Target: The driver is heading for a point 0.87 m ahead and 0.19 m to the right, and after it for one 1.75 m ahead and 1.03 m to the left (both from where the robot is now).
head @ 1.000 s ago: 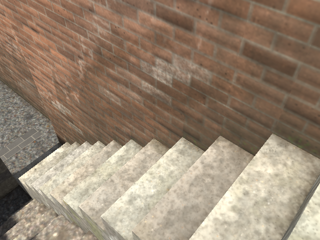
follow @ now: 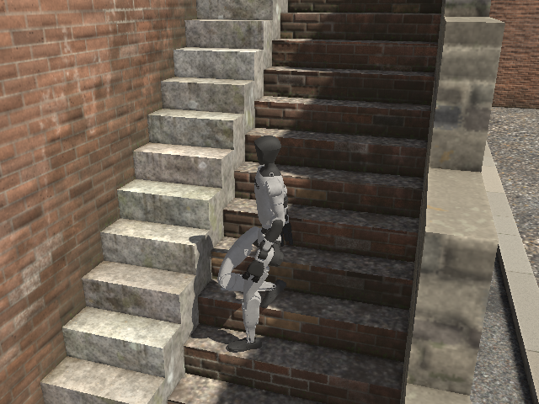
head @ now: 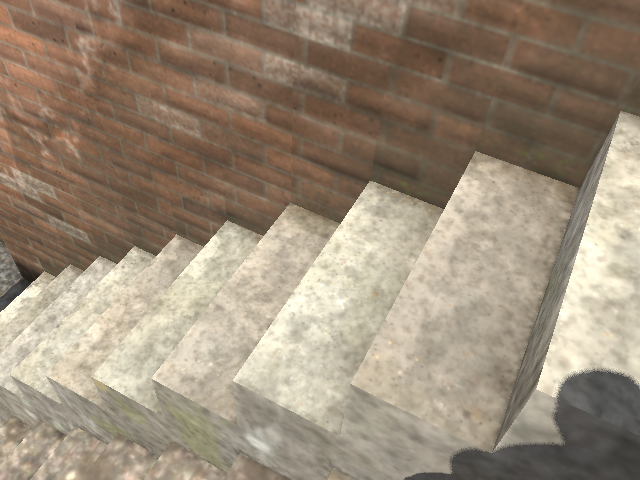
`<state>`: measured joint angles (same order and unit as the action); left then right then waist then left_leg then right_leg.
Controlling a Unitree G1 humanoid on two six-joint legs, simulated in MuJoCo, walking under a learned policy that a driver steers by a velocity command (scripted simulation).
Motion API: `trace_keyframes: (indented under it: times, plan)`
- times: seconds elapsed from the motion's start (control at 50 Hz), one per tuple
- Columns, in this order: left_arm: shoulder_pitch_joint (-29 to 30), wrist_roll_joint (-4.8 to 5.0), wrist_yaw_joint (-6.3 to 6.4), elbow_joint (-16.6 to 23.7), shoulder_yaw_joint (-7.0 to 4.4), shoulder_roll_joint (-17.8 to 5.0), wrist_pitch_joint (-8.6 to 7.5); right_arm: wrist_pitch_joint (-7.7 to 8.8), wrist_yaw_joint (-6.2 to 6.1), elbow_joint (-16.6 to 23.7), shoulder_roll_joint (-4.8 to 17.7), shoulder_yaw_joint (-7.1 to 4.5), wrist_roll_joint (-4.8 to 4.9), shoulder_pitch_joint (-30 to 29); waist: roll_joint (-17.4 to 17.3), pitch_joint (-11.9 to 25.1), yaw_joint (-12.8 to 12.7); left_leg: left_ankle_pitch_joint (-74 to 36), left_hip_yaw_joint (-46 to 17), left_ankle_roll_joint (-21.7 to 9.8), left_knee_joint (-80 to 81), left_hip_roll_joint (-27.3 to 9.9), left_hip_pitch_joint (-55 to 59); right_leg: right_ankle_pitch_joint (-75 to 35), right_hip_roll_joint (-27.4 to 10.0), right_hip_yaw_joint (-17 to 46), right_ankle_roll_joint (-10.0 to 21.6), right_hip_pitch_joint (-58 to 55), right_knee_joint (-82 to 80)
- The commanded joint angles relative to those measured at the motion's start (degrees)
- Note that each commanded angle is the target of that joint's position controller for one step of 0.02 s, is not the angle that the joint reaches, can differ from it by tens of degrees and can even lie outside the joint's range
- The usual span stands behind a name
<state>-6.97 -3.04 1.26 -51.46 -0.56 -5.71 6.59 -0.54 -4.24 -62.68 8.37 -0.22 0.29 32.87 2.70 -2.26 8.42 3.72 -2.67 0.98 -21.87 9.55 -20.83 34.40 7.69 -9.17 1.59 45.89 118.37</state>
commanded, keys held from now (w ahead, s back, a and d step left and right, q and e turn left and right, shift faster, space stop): w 0.40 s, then w+e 0.60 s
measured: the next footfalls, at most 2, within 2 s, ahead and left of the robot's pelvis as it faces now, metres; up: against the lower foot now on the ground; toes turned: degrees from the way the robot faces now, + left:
right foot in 0.06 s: -0.11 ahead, +0.02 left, +0.20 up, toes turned -7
left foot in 0.40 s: -0.29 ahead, +0.34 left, +0.00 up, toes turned +9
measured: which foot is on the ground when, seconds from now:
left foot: down 0.00-0.08, up 0.10-0.38, down 0.40-1.00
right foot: up 0.00-0.04, down 0.06-0.36, up 0.38-1.00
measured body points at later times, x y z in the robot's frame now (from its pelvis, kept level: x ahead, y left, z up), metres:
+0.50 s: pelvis -0.27 +0.25 -0.02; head -0.28 +0.27 +0.43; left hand -0.08 +0.50 -0.10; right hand -0.18 -0.03 -0.13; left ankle -0.32 +0.33 -0.73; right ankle -0.24 +0.08 -0.40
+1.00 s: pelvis -0.31 +0.33 -0.01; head -0.29 +0.37 +0.44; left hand -0.13 +0.52 -0.13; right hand -0.27 +0.05 -0.10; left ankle -0.32 +0.33 -0.73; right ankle -0.21 +0.16 -0.45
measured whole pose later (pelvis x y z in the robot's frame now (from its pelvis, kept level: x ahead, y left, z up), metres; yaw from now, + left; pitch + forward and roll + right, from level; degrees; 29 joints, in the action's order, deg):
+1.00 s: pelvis -0.31 +0.33 -0.01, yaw -11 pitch +1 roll +0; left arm -14.7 3.2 -4.4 -37.1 1.0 -13.1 -7.7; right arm 8.6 1.9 -46.3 16.0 0.8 -7.5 18.8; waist 6.0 0.3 -2.4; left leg 21.9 22.1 -8.4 -31.7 1.3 -12.2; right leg -3.5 -0.5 3.7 -1.9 75.8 113.0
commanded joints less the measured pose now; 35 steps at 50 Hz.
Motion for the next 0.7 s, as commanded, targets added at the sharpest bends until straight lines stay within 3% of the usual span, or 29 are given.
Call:
trace_keyframes:
  times: [0.02, 0.04, 0.06, 0.08, 0.1, 0.12, 0.14, 0.16, 0.18, 0.2, 0.22, 0.24, 0.26, 0.3, 0.32, 0.34, 0.36, 0.38, 0.4, 0.42, 0.44, 0.46, 0.48, 0.5, 0.52, 0.54, 0.58, 0.62, 0.7]
  plan:
    - [-16.35, -2.78, -1.12, -0.71, -3.31, -14.95, 1.41, 0.30, -1.04, 7.09, 12.85, -2.73, 0.67, -9.72, -13.11, 1.82, -11.50, 33.32, -25.12, 13.90, 23.40, -16.10, -11.37, -3.71, 0.88, 2.88, 2.51, -20.21, -7.60]
    - [-24.70, -2.81, -1.32, -1.68, -2.60, -12.11, 1.22, 0.16, -0.67, 8.63, 13.89, -3.33, 0.66, -13.86, -14.17, 1.82, -15.21, 25.16, -19.62, 15.17, 24.93, -14.48, -18.48, 0.82, 2.63, 2.28, 5.71, -31.23, -10.43]
    - [-34.34, -2.63, -1.34, -2.49, -1.43, -10.32, 0.21, -0.55, -0.33, 11.81, 13.92, -4.19, 1.84, -23.01, -13.72, -0.85, -20.70, 14.06, -11.26, 22.18, 24.66, -9.09, -30.39, 8.34, 3.21, -0.65, 11.69, -47.19, -24.54]
    - [-45.46, -1.71, -1.26, -2.70, -0.69, -9.23, -1.98, -1.80, 0.74, 15.39, 15.79, -5.61, 3.13, -34.68, -8.26, -2.81, -29.79, 5.46, -1.18, 29.18, 6.58, 0.42, -40.32, 17.63, -0.92, -2.36, 21.22, -60.63, -46.78]
    - [-20.34, 1.45, -0.50, 2.11, -0.22, -6.00, -3.91, -3.33, 0.70, 14.15, 10.50, -4.91, 4.14, -30.61, 39.34, -13.60, -23.79, 41.16, -11.52, 11.66, -49.18, 1.35, -47.87, 5.80, -17.45, 25.50, 20.29, -28.18, -61.48]
    - [1.18, 5.04, -0.10, 9.04, 1.88, -4.38, -6.53, -4.23, -0.37, 20.08, 6.53, -1.87, -1.00, -28.05, 37.89, -20.85, -10.18, 33.76, -21.53, 4.87, -63.94, -1.12, -53.91, 25.04, -27.79, 46.57, 15.80, 0.52, -95.22]
    - [7.02, 0.49, -0.12, 10.68, 0.70, -4.49, -11.58, -3.90, -3.23, 21.40, 2.78, -1.94, 6.16, -15.02, 27.86, -18.22, -1.48, 31.72, -31.24, 0.92, -63.51, -4.06, -47.38, 39.45, -33.78, 64.16, 21.80, 15.32, -102.95]
    - [8.03, 0.24, 0.17, 9.02, 0.76, -5.24, -12.53, -5.00, -4.08, 18.25, 5.66, -1.75, 4.88, -6.37, 14.88, -16.82, 1.81, 16.24, -30.30, 0.48, -66.84, -10.92, -37.69, 33.72, -34.91, 66.34, 22.24, 16.94, -100.11]
    - [10.39, -0.22, 1.45, 9.26, 1.34, -4.42, -10.93, -6.29, -3.79, 15.38, 11.27, -3.24, 1.34, -1.79, 1.94, -11.76, 3.06, 10.43, -23.14, 5.76, -74.17, -10.67, -23.95, 26.02, -31.47, 57.28, 19.78, 19.94, -90.11]
    - [12.68, 0.08, 4.30, 8.85, -0.62, -9.11, -10.97, -5.61, 0.16, 12.50, 16.96, -6.11, -3.09, -4.37, -16.24, 6.61, 8.22, -10.85, -10.58, 6.87, -75.20, -9.07, 4.53, 14.54, -27.01, 38.03, 10.85, 20.80, -84.64]
    - [15.24, 0.91, 5.48, 9.20, -1.12, -14.56, -10.33, -5.88, 1.84, 10.44, 17.68, -6.85, -1.22, -2.23, -17.86, 10.67, 9.01, -11.55, -6.64, 8.17, -83.20, -6.22, 10.73, 12.23, -26.59, 30.84, 8.34, 21.25, -74.31]
    - [14.71, 1.45, 4.98, 10.13, -0.11, -13.49, -10.60, -5.86, 2.17, 10.09, 15.80, -6.14, -1.66, -5.21, -20.07, 8.64, 7.15, -4.52, -5.09, 6.86, -79.90, -6.80, 5.81, 7.30, -23.79, 21.71, 4.07, 15.68, -66.27]
    - [13.95, 1.04, 4.73, 9.33, 0.63, -11.55, -10.78, -5.54, 2.61, 12.72, 11.75, -3.98, -1.48, -12.15, -20.73, 3.53, 5.78, 5.21, -6.20, 3.53, -60.33, -10.45, 1.47, 3.34, -20.74, 14.02, -0.64, 12.55, -58.32]
    - [5.38, -0.59, 3.51, 7.76, -0.18, -12.00, -10.04, -4.66, 4.54, 16.77, 7.27, -1.10, -0.33, -26.10, -16.00, -3.02, -2.52, 11.63, 0.65, 0.03, -34.29, -11.04, -5.94, -0.73, -17.91, 6.11, -2.84, 2.85, -48.93]
    - [0.43, -0.52, 2.73, 7.27, -1.03, -12.03, -8.87, -3.23, 5.31, 17.19, 5.44, 0.03, -0.38, -27.59, -12.08, -3.37, -5.89, 5.92, 4.46, -0.16, -24.05, -9.97, -3.92, 0.88, -16.78, 3.10, -3.12, -0.56, -46.66]
    - [-5.04, 1.32, 2.64, 4.72, -2.66, -14.05, -6.94, -2.12, 5.11, 16.04, 3.42, 1.01, -0.55, -24.12, -9.57, -1.14, -6.56, -5.75, 9.18, -0.21, -13.58, -10.15, 6.65, 0.96, -15.45, -0.18, -3.04, -1.66, -46.55]
    - [-2.77, 2.78, 1.96, 4.24, -3.58, -15.90, -4.15, -1.95, 5.16, 13.69, 3.71, 0.65, -0.60, -15.62, -7.90, -0.11, -1.84, -15.88, 16.99, 0.79, -7.69, -9.03, 15.97, 0.57, -12.97, -4.07, -1.33, 0.19, -39.27]
    - [1.92, 3.18, 1.85, 5.88, -3.50, -14.07, -2.62, -1.23, 5.50, 12.68, 2.80, 1.43, -0.44, -11.46, -8.95, -1.50, 2.33, -17.47, 13.74, -0.91, -3.18, -12.34, 19.78, -1.80, -8.76, -5.92, 0.38, 4.83, -24.05]
    - [4.14, 3.94, 2.93, 7.15, -2.37, -7.60, -1.09, -0.60, 6.47, 14.51, 0.02, 3.88, -0.88, -16.05, -12.64, -3.57, 1.12, -13.74, 2.14, -4.32, 9.37, -16.87, 12.74, 6.69, -3.33, -2.76, 1.19, 4.57, -5.06]
    - [2.99, 5.22, 3.19, 11.01, -1.06, -2.40, -0.44, -0.47, 6.88, 13.84, 5.72, 4.23, -3.65, -16.01, -15.38, -2.31, -6.16, -56.21, -0.75, -0.14, -14.92, -17.70, 16.41, 9.18, 2.46, 5.94, 0.78, 17.91, 13.50]
    - [-26.09, 1.56, -4.51, 10.13, -0.55, -7.88, -9.38, 3.08, 12.61, 6.81, 32.73, -4.17, -14.64, 4.17, -11.38, -4.06, -10.01, -76.66, -14.39, -16.69, -16.47, -31.95, 13.43, -8.17, 3.24, 27.95, -0.18, 28.31, 18.62]
    - [-26.84, 3.62, -8.14, 6.28, -4.09, -15.61, -13.62, 4.17, 15.05, 11.29, 38.66, -7.80, -11.57, -8.47, -3.02, -1.38, -12.74, -55.86, -14.46, -16.73, -13.82, -36.73, 21.60, -11.90, -0.53, 28.34, -0.42, 39.26, 19.38]
    - [-20.80, 2.74, -8.41, 8.54, -3.27, -16.95, -14.60, 4.11, 14.60, 13.90, 41.10, -8.96, -7.77, -14.60, -6.68, 4.37, -11.54, -24.14, -19.65, -16.95, -8.97, -37.64, 27.77, -7.22, -2.83, 23.91, -1.23, 48.65, 27.78]
    - [-11.70, 2.82, -8.10, 10.39, -1.58, -15.05, -15.03, 4.13, 14.04, 14.32, 31.66, -6.02, -7.90, -18.54, -1.75, -4.08, -9.17, 9.68, -25.83, -13.61, -2.69, -38.40, 24.25, -17.38, -6.36, 28.79, 1.30, 55.67, 24.76]
    - [-4.92, 2.62, -7.12, 14.05, -1.22, -14.85, -15.21, 4.06, 13.25, 14.58, 25.34, -3.35, -7.54, -22.64, -0.06, -7.35, -10.39, 24.27, -25.59, -7.16, 1.46, -35.06, 17.37, -23.24, -6.86, 27.19, 1.60, 54.56, 22.64]
    - [-4.28, 2.42, -6.28, 15.19, -0.38, -13.17, -14.46, 3.68, 12.25, 15.19, 21.42, -1.53, -7.26, -25.94, -0.54, -5.03, -12.75, 28.44, -26.28, -4.81, 3.65, -34.94, 10.83, -25.06, -7.93, 25.63, 0.66, 48.31, 25.73]
    - [-3.52, 4.66, -5.88, 16.69, -0.38, -14.16, -14.43, 5.34, 10.50, 15.59, 20.48, -0.69, -5.64, -23.54, -0.13, -4.23, -12.04, 35.82, -18.47, -0.17, 5.39, -30.35, 3.38, -25.83, -8.12, 17.91, -2.21, 43.96, 27.89]
    - [-7.12, 6.24, -5.57, 16.57, -0.03, -13.49, -13.67, 7.48, 8.73, 14.16, 21.27, -0.35, -6.10, -16.09, -1.63, -3.53, -10.99, 38.35, -12.26, 4.27, 2.68, -25.04, 1.12, -29.16, -8.54, 14.34, -3.76, 42.52, 25.08]
    - [-7.45, 6.63, -4.69, 17.83, 1.60, -11.39, -14.02, 7.79, 6.60, 15.53, 19.58, 0.13, -6.83, -9.44, -4.58, -0.81, -8.13, 25.50, -6.18, 2.69, 1.63, -23.01, 9.86, -27.74, -8.26, 13.44, -3.99, 43.89, 18.03]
